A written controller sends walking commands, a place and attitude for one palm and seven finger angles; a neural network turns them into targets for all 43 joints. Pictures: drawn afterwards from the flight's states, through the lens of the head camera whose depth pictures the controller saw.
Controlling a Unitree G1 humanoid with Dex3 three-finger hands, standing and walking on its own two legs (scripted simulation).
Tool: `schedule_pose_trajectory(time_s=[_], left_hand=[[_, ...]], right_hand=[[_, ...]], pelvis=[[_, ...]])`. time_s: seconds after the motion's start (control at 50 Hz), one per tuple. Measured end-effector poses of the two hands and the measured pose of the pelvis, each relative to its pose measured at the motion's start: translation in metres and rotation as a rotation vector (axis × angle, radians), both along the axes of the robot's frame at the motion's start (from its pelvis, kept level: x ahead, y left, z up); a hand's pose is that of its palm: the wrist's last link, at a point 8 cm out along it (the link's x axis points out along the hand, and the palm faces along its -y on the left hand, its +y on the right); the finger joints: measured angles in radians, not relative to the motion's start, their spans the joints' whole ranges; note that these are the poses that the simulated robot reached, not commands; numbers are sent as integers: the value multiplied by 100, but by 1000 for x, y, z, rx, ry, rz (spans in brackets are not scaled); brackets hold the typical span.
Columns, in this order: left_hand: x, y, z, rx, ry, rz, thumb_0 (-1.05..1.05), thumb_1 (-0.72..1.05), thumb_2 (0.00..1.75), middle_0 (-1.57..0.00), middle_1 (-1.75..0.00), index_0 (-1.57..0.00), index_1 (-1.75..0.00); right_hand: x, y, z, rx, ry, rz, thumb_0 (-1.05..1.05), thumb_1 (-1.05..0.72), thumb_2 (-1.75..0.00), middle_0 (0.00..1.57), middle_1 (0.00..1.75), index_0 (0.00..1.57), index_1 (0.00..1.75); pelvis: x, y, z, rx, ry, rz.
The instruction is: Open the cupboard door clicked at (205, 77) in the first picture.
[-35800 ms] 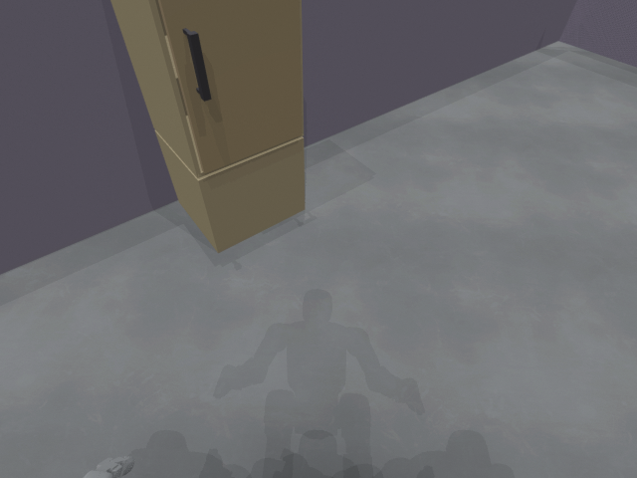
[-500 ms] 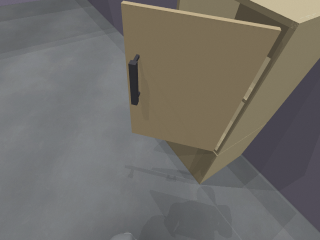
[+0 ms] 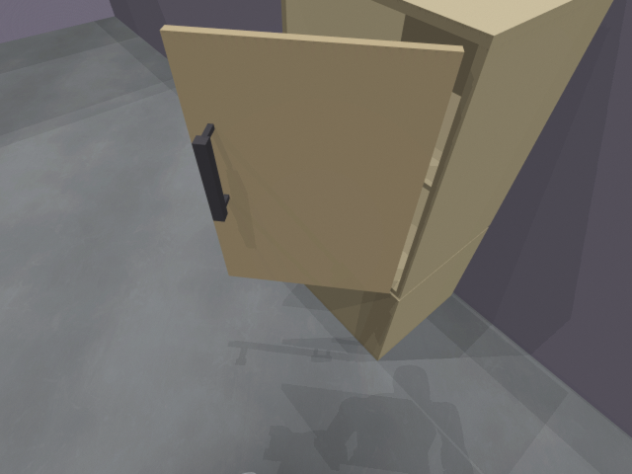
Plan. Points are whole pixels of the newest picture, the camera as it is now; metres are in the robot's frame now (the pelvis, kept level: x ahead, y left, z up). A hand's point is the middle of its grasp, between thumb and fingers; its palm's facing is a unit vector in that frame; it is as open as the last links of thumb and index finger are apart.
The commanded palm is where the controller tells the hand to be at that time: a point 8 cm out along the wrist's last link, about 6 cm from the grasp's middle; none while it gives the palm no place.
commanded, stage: come to a stop and stand still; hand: left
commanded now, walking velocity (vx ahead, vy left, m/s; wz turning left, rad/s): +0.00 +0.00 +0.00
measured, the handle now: (215, 174) +0.58 +0.20 +0.03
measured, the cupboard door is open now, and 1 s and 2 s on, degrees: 43 43 43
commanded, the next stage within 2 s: look again from close up in 0.98 s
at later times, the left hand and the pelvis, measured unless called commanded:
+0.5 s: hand out of the picture +0.01 +0.14 -0.17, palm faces +0.05 -0.98 -0.18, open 7.4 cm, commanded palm none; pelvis +0.02 -0.03 +0.01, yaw +1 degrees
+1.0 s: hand out of the picture +0.05 +0.13 -0.17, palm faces +0.05 -0.98 -0.18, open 7.3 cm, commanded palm none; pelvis +0.05 -0.04 +0.01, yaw +1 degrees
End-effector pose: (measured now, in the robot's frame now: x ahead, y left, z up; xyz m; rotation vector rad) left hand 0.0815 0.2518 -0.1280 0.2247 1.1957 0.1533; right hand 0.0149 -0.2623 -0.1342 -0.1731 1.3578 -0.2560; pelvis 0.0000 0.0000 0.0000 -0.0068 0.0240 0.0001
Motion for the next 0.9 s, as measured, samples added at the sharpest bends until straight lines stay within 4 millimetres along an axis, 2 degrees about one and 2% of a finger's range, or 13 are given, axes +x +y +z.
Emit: schedule_pose_trajectory(time_s=[0.06,0.12,0.2,0.3,0.46,0.66,0.9], left_hand=[[-13,-16,-1,-24,38,3,0,91,90,-20,-30,-20,-30],[-22,-29,-11,-63,65,11,1,90,90,-20,-30,-20,-30],[-33,-36,-18,-83,93,54,1,93,90,-21,-30,-21,-30],[-52,-44,-12,-84,144,77,1,93,90,-20,-30,-20,-30],[-76,-57,-6,-75,214,101,1,91,90,-20,-30,-20,-30],[-69,-76,-9,-96,216,108,1,91,90,-20,-30,-20,-30],[-50,-73,-10,-84,201,104,1,92,90,-20,-30,-20,-30]], right_hand=[[-11,-3,0,14,32,-8,0,-91,-90,20,30,20,29],[-18,2,0,19,43,-9,0,-91,-90,20,30,20,29],[-22,14,2,38,69,19,0,-91,-90,20,30,20,29],[-11,24,1,79,65,47,0,-91,-90,20,30,20,30],[8,9,0,82,38,55,1,-92,-90,20,30,20,30],[25,-2,1,72,33,72,0,-91,-90,20,30,20,30],[30,-3,2,69,54,66,0,-91,-90,20,30,20,29]], pelvis=[[2,-4,3,-5,-4,8],[5,-6,1,-14,-5,10],[7,-13,3,-7,-7,19],[9,-20,9,1,-2,16],[17,-30,12,10,-10,16],[28,-40,12,12,-15,21],[41,-42,12,11,-12,21]])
